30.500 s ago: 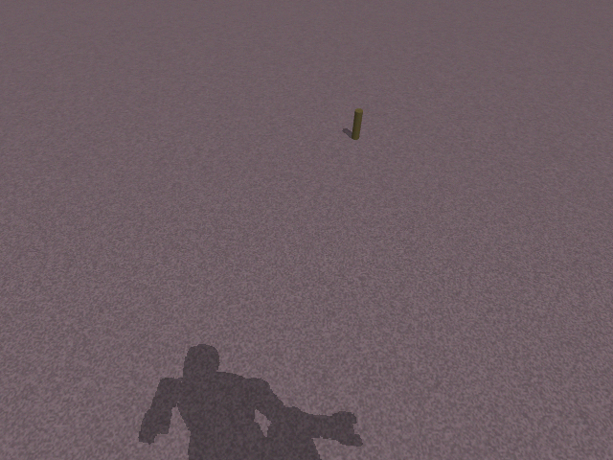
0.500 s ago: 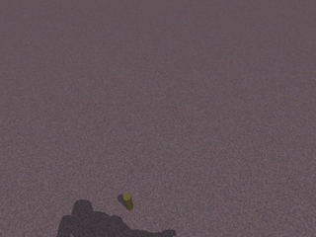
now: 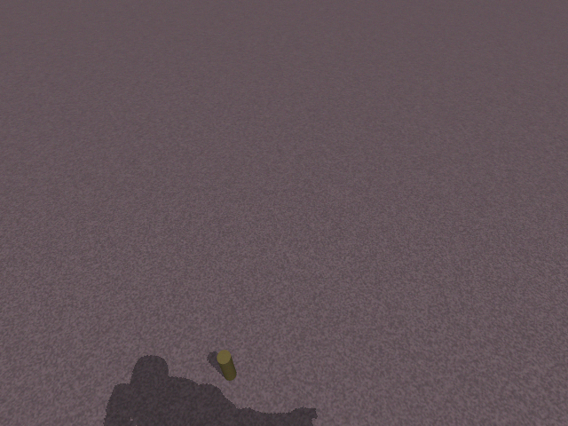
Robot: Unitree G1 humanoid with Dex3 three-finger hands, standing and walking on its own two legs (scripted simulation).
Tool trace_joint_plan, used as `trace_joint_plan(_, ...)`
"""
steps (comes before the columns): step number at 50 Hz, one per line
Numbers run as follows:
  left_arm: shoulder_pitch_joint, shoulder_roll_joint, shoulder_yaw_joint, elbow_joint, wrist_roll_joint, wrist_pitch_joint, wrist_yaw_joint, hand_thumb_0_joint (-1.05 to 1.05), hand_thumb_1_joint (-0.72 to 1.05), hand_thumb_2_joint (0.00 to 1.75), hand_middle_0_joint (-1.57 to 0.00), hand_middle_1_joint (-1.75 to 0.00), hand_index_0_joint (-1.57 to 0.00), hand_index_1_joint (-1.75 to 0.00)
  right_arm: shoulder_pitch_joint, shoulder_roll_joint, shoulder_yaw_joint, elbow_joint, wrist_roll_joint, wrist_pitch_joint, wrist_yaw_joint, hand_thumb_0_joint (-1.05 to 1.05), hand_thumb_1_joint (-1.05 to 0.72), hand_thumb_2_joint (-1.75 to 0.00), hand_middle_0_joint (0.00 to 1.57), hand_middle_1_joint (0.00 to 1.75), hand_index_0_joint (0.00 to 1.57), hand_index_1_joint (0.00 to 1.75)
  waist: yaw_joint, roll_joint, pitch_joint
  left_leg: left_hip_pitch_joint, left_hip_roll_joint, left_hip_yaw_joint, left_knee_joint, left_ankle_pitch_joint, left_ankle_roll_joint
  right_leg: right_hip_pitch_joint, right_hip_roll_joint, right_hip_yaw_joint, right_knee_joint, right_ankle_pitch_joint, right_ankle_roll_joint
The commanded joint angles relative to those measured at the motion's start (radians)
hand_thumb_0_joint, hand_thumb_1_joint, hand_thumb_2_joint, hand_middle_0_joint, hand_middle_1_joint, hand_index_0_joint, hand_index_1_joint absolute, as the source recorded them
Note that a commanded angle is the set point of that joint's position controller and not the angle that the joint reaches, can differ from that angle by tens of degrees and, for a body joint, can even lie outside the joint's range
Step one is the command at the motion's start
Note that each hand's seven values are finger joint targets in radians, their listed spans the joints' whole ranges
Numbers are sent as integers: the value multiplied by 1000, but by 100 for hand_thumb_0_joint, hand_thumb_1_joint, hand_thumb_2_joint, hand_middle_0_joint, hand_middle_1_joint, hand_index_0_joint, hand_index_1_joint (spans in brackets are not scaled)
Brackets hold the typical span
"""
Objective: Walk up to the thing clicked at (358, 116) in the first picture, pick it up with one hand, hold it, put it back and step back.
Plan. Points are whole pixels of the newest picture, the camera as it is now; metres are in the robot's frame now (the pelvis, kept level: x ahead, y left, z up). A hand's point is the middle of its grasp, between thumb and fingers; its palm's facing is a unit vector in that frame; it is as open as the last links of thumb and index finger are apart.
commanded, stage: stand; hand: left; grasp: from the side
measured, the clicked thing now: (227, 366) +0.42 +0.20 -0.70
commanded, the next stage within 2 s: step back in 0.76 s
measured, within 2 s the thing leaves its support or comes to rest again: neither
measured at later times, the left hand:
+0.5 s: hand out of the picture +0.09 +0.25 -0.16, palm faces -0.01 -0.94 -0.34, open 7.4 cm
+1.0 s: hand out of the picture +0.08 +0.27 -0.17, palm faces -0.01 -0.93 -0.37, open 7.4 cm
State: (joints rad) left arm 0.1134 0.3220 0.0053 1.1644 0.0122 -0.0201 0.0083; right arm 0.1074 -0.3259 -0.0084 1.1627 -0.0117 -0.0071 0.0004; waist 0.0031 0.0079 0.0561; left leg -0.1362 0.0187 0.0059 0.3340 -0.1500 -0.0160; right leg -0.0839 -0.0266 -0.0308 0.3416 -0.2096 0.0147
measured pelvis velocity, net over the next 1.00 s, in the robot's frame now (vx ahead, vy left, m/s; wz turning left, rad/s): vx -0.03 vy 0.01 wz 0.00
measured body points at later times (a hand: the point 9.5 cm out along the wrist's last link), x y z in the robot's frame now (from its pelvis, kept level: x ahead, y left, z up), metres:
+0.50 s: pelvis +0.01 +0.00 +0.00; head +0.02 -0.01 +0.45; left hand +0.09 +0.30 -0.13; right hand +0.08 -0.30 -0.14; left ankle +0.02 +0.13 -0.75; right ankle -0.01 -0.13 -0.75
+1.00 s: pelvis -0.03 +0.01 -0.02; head +0.03 +0.01 +0.43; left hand +0.08 +0.32 -0.14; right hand +0.07 -0.31 -0.14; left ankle +0.02 +0.13 -0.75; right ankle -0.01 -0.13 -0.75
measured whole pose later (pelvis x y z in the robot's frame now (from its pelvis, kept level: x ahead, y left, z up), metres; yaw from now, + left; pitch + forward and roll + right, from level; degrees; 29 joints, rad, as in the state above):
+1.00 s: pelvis -0.03 +0.01 -0.02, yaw +0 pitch -2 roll -1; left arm 0.06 0.37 0.06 1.01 0.00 0.03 0.01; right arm 0.06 -0.40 -0.05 1.04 0.00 0.04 0.01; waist -0.01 0.02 0.17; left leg -0.32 0.02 -0.01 0.60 -0.24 0.02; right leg -0.24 -0.02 -0.03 0.54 -0.27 0.01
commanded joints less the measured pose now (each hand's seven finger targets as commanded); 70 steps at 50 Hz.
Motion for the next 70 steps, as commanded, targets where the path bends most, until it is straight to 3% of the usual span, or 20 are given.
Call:
trace_joint_plan(1,-31,213,41,-55,1,-14,14,0,90,90,-20,-30,-20,-30,-23,-196,-33,-48,-5,-18,-17,0,-90,-90,20,30,20,30,-3,-4,-64,31,102,-88,-55,111,28,-19,-110,94,-74,125,-23)
trace_joint_plan(10,-40,214,43,-58,1,-15,14,0,90,90,-20,-30,-20,-30,-40,-202,-34,-53,-3,-20,-17,0,-90,-90,20,30,20,30,-2,-9,-80,57,111,-83,-48,174,26,-7,-112,91,-76,181,-21)
trace_joint_plan(15,-45,214,45,-60,0,-11,10,0,90,90,-20,-30,-20,-30,-37,-206,-31,-50,-3,-23,-18,0,-90,-90,20,30,20,30,-7,13,-74,40,107,-82,-68,106,21,-7,-109,92,-78,133,-23)
trace_joint_plan(21,-38,213,43,-68,1,-13,12,0,90,90,-20,-30,-20,-30,-45,-213,-34,-56,-2,-25,-19,0,-90,-90,20,30,20,30,-2,-7,-110,82,118,-78,-40,243,27,6,-110,83,-63,244,-22)
trace_joint_plan(37,-37,220,40,-76,1,-16,10,0,90,90,-20,-30,-20,-30,-48,-214,-35,-58,-2,-21,-14,0,-90,-90,20,30,20,30,-7,-9,-80,68,115,-76,-56,152,25,-17,-110,89,-88,165,-25)
trace_joint_plan(38,-34,293,92,-99,-16,-4,13,0,90,90,-20,-30,-20,-30,-81,-265,-53,-86,1,-4,-7,0,-90,-90,20,30,20,30,-8,-19,32,-32,94,-88,52,279,53,-80,-92,105,-4,322,-35)
trace_joint_plan(42,-16,283,105,-158,-20,7,17,0,90,90,-20,-30,-20,-30,-43,-239,-59,-133,15,10,-5,0,-90,-90,20,30,20,30,-16,-26,-95,-27,78,-58,164,312,66,-46,-110,108,76,384,-86)
trace_joint_plan(47,-66,303,115,-236,-6,28,16,0,90,90,-20,-30,-20,-30,-16,-237,-75,-175,9,33,0,0,-90,-90,20,30,20,30,-21,-87,-133,-39,0,-24,325,82,60,-144,-209,202,66,308,-177)
trace_joint_plan(50,-128,321,123,-286,8,36,13,0,90,90,-20,-30,-20,-30,42,-225,-83,-189,3,45,8,0,-90,-90,20,30,20,30,-37,-179,-112,-44,-40,-28,439,-174,63,-245,-265,226,79,254,-224)
trace_joint_plan(52,-168,318,122,-313,13,42,12,0,90,90,-20,-30,-20,-30,95,-238,-92,-193,1,44,14,0,-90,-90,20,30,20,30,-62,-190,-108,-30,-23,-52,433,-155,77,-297,-253,206,134,181,-206)
trace_joint_plan(53,-170,302,119,-321,7,46,12,0,90,90,-20,-30,-20,-30,109,-251,-94,-195,2,40,13,0,-90,-90,20,30,20,30,-64,-147,-92,-47,10,-76,378,-14,89,-301,-201,165,209,118,-172)
trace_joint_plan(54,-143,263,111,-330,-1,52,12,0,90,90,-20,-30,-20,-30,100,-295,-99,-208,-3,31,10,0,-90,-90,20,30,20,30,-62,25,-78,-109,143,-227,149,202,139,-276,-57,87,401,-19,-98)
trace_joint_plan(55,-115,209,104,-332,-10,59,19,0,90,90,-20,-30,-20,-30,82,-363,-114,-215,-9,20,7,0,-90,-90,20,30,20,30,-50,203,-64,-61,277,-456,1,408,173,-366,129,80,565,-339,-52)
trace_joint_plan(56,-70,219,110,-321,2,67,32,0,90,90,-20,-30,-20,-30,58,-408,-125,-233,-19,14,0,0,-90,-90,20,30,20,30,-42,188,-99,-68,322,-545,-6,381,210,-365,146,212,685,-461,-49)
trace_joint_plan(57,-51,236,109,-301,2,71,37,0,90,90,-20,-30,-20,-30,44,-396,-125,-244,-22,11,-7,0,-90,-90,20,30,20,30,-35,167,-93,-102,332,-570,-23,305,221,-367,144,240,775,-458,-51)
trace_joint_plan(59,-2,249,109,-285,-9,77,32,0,90,90,-20,-30,-20,-30,-32,-330,-113,-272,-23,10,-19,0,-90,-90,20,30,20,30,9,132,-94,-65,250,-372,19,284,172,-382,125,263,847,-357,-55)
trace_joint_plan(60,46,245,106,-275,-16,78,30,0,90,90,-20,-30,-20,-30,-70,-301,-109,-291,-28,9,-22,0,-90,-90,20,30,20,30,42,138,-112,-20,211,-296,38,294,167,-398,123,255,873,-304,-54)
trace_joint_plan(61,63,246,108,-274,-14,78,28,0,90,90,-20,-30,-20,-30,-62,-282,-108,-298,-27,8,-24,0,-90,-90,20,30,20,30,42,123,-130,1,188,-267,45,252,160,-389,125,245,873,-266,-44)
trace_joint_plan(65,41,241,116,-307,1,66,25,0,90,90,-20,-30,-20,-30,18,-258,-107,-313,-17,6,-31,0,-90,-90,20,30,20,30,-15,92,-147,120,210,-258,88,309,223,-416,109,214,824,-282,12)
trace_joint_plan(70,34,232,115,-337,0,63,19,0,90,90,-20,-30,-20,-30,57,-289,-116,-328,-16,14,-29,0,-90,-90,20,30,20,30,-53,140,-119,112,258,-262,76,292,268,-368,82,169,652,-333,18)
